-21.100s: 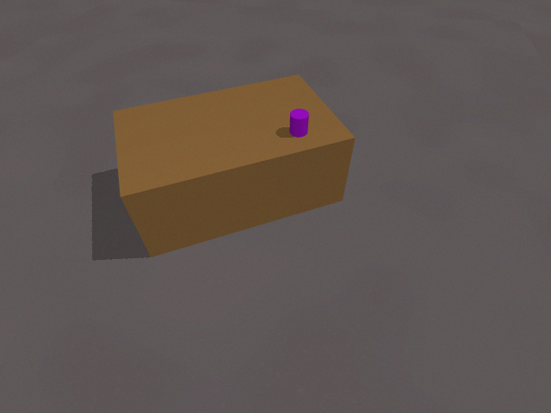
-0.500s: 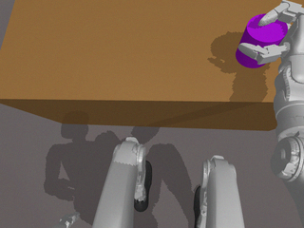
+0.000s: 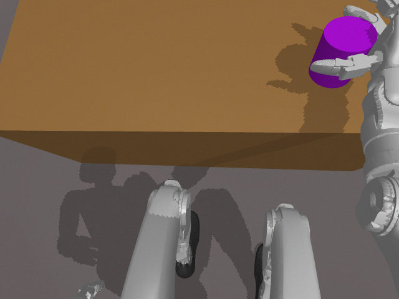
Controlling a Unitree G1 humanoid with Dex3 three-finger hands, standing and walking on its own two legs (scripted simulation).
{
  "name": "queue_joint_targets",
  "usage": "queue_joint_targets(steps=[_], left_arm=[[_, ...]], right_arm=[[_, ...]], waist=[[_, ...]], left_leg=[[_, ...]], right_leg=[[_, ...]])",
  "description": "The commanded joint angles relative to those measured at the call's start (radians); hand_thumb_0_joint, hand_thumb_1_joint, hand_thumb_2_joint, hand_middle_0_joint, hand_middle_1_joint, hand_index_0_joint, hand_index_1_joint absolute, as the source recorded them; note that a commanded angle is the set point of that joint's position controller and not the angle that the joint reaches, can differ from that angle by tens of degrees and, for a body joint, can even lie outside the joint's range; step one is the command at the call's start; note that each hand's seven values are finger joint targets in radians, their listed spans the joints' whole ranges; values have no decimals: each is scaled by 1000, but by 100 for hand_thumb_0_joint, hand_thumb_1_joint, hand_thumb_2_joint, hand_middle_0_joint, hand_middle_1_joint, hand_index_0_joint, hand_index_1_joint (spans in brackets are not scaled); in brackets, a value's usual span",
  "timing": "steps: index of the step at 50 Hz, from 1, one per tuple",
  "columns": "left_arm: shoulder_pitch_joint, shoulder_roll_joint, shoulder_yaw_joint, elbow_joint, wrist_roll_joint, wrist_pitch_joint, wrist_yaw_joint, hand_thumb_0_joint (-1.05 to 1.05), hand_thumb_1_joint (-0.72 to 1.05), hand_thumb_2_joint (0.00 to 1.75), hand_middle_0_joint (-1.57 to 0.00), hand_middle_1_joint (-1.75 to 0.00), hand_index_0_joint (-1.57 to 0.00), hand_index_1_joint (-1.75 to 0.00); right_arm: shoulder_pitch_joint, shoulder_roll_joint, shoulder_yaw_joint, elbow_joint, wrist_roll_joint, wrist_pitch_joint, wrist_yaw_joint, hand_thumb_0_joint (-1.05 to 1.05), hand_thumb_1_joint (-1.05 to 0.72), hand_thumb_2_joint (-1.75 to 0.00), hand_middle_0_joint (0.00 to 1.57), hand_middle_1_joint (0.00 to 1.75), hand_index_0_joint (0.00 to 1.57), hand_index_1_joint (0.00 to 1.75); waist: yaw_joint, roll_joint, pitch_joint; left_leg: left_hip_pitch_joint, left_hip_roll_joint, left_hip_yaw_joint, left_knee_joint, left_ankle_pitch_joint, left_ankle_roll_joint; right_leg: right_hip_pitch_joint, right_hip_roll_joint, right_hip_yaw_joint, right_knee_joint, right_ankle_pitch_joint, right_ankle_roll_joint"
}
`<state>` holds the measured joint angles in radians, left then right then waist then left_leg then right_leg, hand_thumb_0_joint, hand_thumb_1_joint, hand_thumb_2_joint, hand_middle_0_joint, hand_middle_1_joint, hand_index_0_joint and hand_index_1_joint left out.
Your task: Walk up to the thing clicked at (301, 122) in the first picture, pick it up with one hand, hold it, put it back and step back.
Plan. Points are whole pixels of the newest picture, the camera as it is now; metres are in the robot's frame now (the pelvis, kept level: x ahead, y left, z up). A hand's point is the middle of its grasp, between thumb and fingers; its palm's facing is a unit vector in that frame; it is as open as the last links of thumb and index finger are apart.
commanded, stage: withdraw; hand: right
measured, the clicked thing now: (339, 54) +0.57 -0.15 -0.02
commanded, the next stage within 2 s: rise in 0.28 s
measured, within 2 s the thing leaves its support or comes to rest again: neither
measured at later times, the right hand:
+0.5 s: hand out of the picture +0.58 -0.24 +0.14, palm faces +0.09 +0.98 -0.18, open 16.9 cm
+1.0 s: hand out of the picture +0.49 -0.26 +0.18, palm faces +0.17 +0.91 -0.37, open 17.2 cm
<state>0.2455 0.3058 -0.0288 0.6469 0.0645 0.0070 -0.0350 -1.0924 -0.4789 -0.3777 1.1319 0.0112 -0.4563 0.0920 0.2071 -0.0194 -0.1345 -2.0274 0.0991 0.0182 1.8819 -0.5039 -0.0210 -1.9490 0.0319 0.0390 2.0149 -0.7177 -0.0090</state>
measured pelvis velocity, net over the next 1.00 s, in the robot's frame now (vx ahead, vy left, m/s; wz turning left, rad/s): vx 0.07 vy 0.00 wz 0.04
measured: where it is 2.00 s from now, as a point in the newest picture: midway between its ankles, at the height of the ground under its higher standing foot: (224, 273)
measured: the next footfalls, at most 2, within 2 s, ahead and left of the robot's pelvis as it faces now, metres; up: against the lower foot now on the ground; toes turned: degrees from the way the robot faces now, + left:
none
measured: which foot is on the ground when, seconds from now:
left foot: down 0.00-1.00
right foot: down 0.00-1.00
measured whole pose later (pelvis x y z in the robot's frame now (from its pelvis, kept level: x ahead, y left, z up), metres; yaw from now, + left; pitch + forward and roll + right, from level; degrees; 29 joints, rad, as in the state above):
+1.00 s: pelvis +0.07 +0.00 +0.24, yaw +2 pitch +20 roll +4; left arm 0.37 0.27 -0.02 0.64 -0.03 0.09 0.04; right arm -0.62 -0.54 -0.29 1.12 -0.06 -0.02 -0.07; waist 0.14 -0.01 -0.10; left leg -0.97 0.01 0.06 0.95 -0.33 -0.02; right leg -0.91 -0.05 0.03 1.09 -0.53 0.00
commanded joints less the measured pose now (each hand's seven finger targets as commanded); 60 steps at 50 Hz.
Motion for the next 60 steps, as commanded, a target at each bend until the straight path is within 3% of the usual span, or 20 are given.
queue_joint_targets(steps=[1, 4, 6, 11, 13, 17, 20, 21, 22, 23, 25, 29, 30, 31, 33, 35, 42, 52, 56, 60], left_arm=[[237, 214, 69, -14, -5, -1, 23, 0, 91, 89, -20, -30, -20, -30], [230, 222, 74, -26, -16, 5, 32, 0, 90, 89, -20, -29, -20, -30], [232, 212, 73, -36, -23, 2, 39, 0, 89, 89, -20, -29, -19, -30], [239, 216, 78, -20, -40, -3, 60, 0, 89, 89, -20, -29, -19, -30], [232, 212, 70, -24, -48, -8, 65, 0, 89, 89, -20, -29, -20, -30], [236, 200, 69, -14, -54, -24, 65, 0, 88, 88, -20, -30, -20, -30], [222, 182, 52, -32, -57, -34, 60, 0, 86, 90, -20, -31, -20, -31], [234, 184, 53, -32, -60, -2, 52, 0, 87, 91, -20, -31, -20, -31], [231, 183, 55, -60, -63, 12, 45, 0, 86, 91, -20, -31, -20, -31], [249, 181, 61, -63, -59, 24, 35, 0, 85, 91, -20, -30, -19, -31], [237, 184, 64, -83, -61, 42, 29, 0, 86, 92, -20, -30, -19, -31], [262, 181, 61, -71, -66, 66, 34, 0, 80, 84, -19, -28, -19, -28], [273, 187, 68, -63, -64, 69, 39, 0, 85, 87, -20, -29, -19, -29], [271, 179, 63, -61, -62, 70, 40, 0, 87, 89, -20, -29, -20, -29], [277, 171, 61, -38, -62, 69, 51, 0, 88, 89, -20, -29, -20, -29], [278, 171, 56, -16, -61, 64, 58, 0, 89, 90, -20, -29, -20, -30], [259, 155, 60, -51, -73, 64, 70, 0, 90, 90, -20, -29, -20, -30], [171, 119, 68, -89, -111, 44, 117, 0, 90, 90, -20, -29, -20, -30], [141, 95, 68, -91, -109, 28, 144, 0, 90, 90, -20, -29, -20, -30], [81, 73, 67, -122, -109, 9, 159, 0, 90, 90, -20, -29, -20, -30]], right_arm=[[-485, -289, -55, -278, 0, -63, 1, 0, 21, -35, 36, 35, 35, 35], [-475, -355, -92, -310, 5, -34, 3, 0, 26, -32, 32, 32, 32, 32], [-517, -372, -89, -379, 12, -19, 13, 0, 27, -28, 28, 27, 28, 27], [-428, -380, -92, -256, 16, 50, 57, 0, 41, -17, 16, 16, 16, 16], [-444, -437, -122, -299, 24, 63, 77, 0, 47, -11, 9, 9, 9, 9], [-349, -334, -66, -142, 38, 103, 129, 0, 53, -8, 5, 6, 6, 6], [-322, -307, -44, -132, 48, 112, 152, 0, 47, -8, 5, 5, 7, 5], [-203, -492, -59, -9, -109, 191, 92, 0, 43, -9, 5, 6, 6, 6], [-288, -427, -20, -107, -95, 209, 68, 0, 48, -8, 4, 6, 6, 6], [-363, -419, -11, -165, -103, 218, 54, 0, 51, -7, 5, 6, 6, 6], [-387, -528, -43, -235, -133, 237, 28, 0, 51, -8, 4, 6, 6, 6], [-360, -662, -113, -237, -167, 267, -49, 0, 51, -8, 6, 6, 6, 6], [-330, -637, -107, -190, -168, 276, -64, 0, 55, -5, 5, 5, 5, 5], [-320, -558, -61, -147, -164, 285, -74, 0, 56, -5, 5, 5, 5, 5], [-338, -556, -61, -130, -162, 289, -105, 0, 53, -7, 6, 6, 6, 6], [-238, -486, -23, 4, -158, 304, -121, 0, 54, -6, 5, 5, 5, 5], [32, -340, 45, 32, -115, 358, -145, 0, 49, -9, 6, 6, 6, 6], [402, -240, 83, -440, -34, 406, -215, 0, 48, -10, 6, 7, 6, 7], [573, -141, 113, -557, -9, 422, -244, 0, 49, -9, 6, 6, 6, 6], [758, -7, 194, -633, 8, 444, -246, 0, 48, -10, 6, 7, 6, 7]], waist=[[18, -180, -781], [-2, -199, -808], [9, -190, -859], [24, -150, -773], [4, -172, -744], [32, -139, -602], [23, -149, -536], [-57, -181, -549], [-19, -194, -570], [-26, -202, -621], [-50, -214, -713], [-68, -216, -693], [-60, -217, -673], [-42, -210, -629], [-33, -212, -577], [-23, -189, -473], [-59, -123, -395], [-148, -171, -372], [-153, -144, -275], [-163, -105, -201]], left_leg=[[587, -33, 9, -171, 134, 54], [647, -36, 5, -207, 126, 55], [701, -39, 1, -241, 128, 53], [756, -48, 9, -313, 146, 54], [750, -50, 8, -338, 147, 56], [729, -57, 19, -395, 133, 57], [686, -62, 24, -414, 139, 60], [745, -74, 23, -471, 124, 59], [751, -74, 27, -487, 140, 57], [793, -73, 24, -495, 173, 58], [908, -78, 22, -544, 216, 56], [1044, -88, 15, -637, 238, 52], [1066, -90, 18, -660, 254, 54], [1056, -95, 24, -685, 259, 55], [1066, -100, 25, -751, 258, 53], [1059, -104, 35, -789, 266, 52], [1255, -116, 49, -921, 346, 58], [1522, -110, 54, -1077, 399, 59], [1566, -107, 51, -1123, 412, 59], [1613, -104, 57, -1163, 400, 56]], right_leg=[[391, -2, -16, -303, 223, -7], [437, -6, -19, -347, 216, -7], [460, -9, -17, -370, 206, -11], [487, -16, -9, -432, 227, -9], [532, -22, -3, -460, 244, -7], [554, -33, 18, -514, 234, -7], [604, -45, 39, -545, 263, -3], [742, -48, 38, -635, 285, 10], [777, -56, 57, -647, 305, 12], [800, -55, 59, -657, 346, 13], [877, -56, 39, -679, 405, 12], [940, -61, 16, -754, 421, 11], [965, -63, 18, -782, 445, 13], [994, -68, 21, -803, 458, 15], [1047, -70, 17, -841, 456, 13], [1067, -77, 27, -883, 475, 18], [1151, -75, 4, -1015, 541, 12], [1385, -62, -13, -1202, 605, 24], [1424, -60, -20, -1252, 619, 27], [1456, -55, -30, -1300, 589, 21]])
